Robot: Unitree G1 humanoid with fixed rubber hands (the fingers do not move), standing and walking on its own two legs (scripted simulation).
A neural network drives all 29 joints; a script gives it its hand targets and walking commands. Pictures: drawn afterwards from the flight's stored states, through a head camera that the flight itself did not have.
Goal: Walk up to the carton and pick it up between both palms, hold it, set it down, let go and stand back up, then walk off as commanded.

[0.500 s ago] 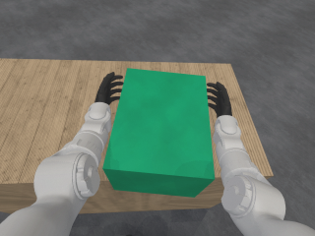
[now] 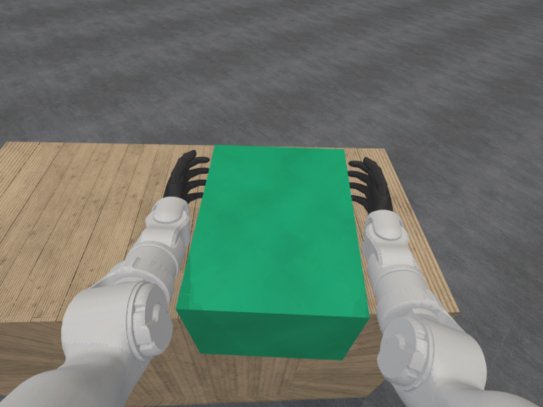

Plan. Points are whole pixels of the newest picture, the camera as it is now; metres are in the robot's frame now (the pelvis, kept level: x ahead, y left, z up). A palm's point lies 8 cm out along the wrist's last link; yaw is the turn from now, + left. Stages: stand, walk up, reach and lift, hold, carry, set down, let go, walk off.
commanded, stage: reach and lift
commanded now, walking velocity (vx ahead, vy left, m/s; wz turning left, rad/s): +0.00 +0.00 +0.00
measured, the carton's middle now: (275, 247) +0.37 -0.01 +0.03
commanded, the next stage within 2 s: none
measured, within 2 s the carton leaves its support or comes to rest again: neither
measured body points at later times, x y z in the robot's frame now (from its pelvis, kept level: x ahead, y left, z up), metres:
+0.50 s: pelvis +0.01 -0.01 +0.01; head +0.00 +0.01 +0.46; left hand +0.43 +0.15 +0.11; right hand +0.42 -0.17 +0.12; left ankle +0.06 +0.09 -0.74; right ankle -0.01 -0.11 -0.74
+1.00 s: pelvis -0.01 +0.00 +0.01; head -0.06 +0.01 +0.45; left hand +0.39 +0.17 +0.15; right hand +0.39 -0.14 +0.16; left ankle +0.06 +0.09 -0.74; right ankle -0.01 -0.11 -0.74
